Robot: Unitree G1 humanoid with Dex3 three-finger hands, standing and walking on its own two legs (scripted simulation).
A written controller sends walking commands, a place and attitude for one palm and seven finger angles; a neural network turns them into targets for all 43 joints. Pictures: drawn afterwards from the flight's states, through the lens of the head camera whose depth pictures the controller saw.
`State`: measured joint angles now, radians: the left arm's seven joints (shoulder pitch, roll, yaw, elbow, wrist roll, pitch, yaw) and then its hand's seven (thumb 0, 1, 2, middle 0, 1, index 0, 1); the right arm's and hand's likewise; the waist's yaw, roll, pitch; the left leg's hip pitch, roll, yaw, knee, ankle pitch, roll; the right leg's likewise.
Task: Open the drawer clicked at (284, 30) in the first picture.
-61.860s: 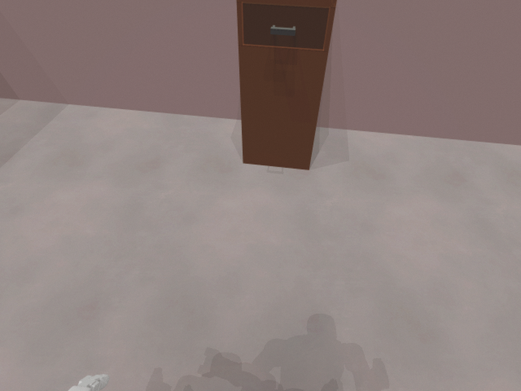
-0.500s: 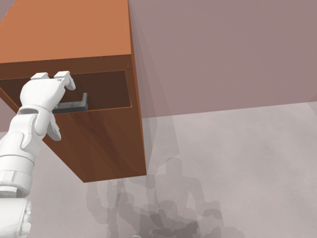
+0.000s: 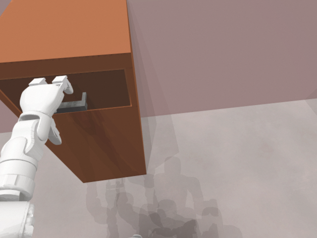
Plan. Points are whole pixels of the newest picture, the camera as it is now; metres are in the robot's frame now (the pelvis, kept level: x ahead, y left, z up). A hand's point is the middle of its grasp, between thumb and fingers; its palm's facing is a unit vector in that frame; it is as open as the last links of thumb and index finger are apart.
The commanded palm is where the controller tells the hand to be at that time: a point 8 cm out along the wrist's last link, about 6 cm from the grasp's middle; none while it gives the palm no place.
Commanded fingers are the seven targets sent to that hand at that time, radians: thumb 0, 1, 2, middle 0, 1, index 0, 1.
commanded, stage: lower the fingers behind the handle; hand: left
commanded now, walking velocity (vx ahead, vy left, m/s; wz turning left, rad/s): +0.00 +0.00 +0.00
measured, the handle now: (69, 101) +0.48 +0.29 +0.03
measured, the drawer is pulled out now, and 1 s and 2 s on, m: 0.00 0.00 0.00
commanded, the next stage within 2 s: lift the fingers back up to retry in 1.30 s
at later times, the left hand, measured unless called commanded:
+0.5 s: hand (58, 116) +0.41 +0.29 +0.04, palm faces -0.04 -0.03 -1.00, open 13.8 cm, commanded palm +0.40 +0.29 +0.09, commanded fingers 0.00 -0.50 0.30 -0.30 -1.20 -0.30 -1.20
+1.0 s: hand (59, 113) +0.43 +0.29 +0.04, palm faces -0.05 -0.01 -1.00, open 13.8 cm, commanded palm +0.40 +0.29 +0.06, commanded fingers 0.00 -0.50 0.30 -0.30 -1.20 -0.30 -1.20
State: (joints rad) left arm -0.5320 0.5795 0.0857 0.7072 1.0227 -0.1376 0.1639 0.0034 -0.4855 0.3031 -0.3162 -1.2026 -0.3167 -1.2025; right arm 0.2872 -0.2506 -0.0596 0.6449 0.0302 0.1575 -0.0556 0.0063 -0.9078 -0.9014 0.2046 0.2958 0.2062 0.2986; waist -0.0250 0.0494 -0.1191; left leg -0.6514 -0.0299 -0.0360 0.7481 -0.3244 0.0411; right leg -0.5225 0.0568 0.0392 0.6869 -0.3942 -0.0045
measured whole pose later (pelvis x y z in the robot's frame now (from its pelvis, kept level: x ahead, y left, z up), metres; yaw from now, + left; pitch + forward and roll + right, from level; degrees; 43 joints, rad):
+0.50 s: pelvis -0.01 -0.01 -0.01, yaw +0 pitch +15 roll -2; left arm -0.61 0.58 0.04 0.86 1.05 -0.11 0.20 0.00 -0.49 0.30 -0.31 -1.24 -0.31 -1.20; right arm 0.32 -0.26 -0.05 0.66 0.03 0.16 -0.06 0.01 -0.91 -0.90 0.20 0.30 0.21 0.30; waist -0.04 0.05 -0.14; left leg -0.72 -0.02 -0.05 0.80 -0.33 0.03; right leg -0.59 0.07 0.03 0.74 -0.41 -0.01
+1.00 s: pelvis -0.01 -0.01 -0.02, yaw +0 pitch +17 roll -3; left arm -0.69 0.63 0.03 0.96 1.04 -0.10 0.21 0.00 -0.49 0.30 -0.33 -1.40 -0.32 -1.20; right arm 0.36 -0.27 -0.04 0.64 0.04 0.17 -0.06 0.01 -0.91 -0.90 0.20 0.30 0.21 0.30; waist -0.06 0.05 -0.17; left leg -0.81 -0.01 -0.05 0.86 -0.35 0.03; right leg -0.68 0.08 0.02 0.81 -0.42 -0.01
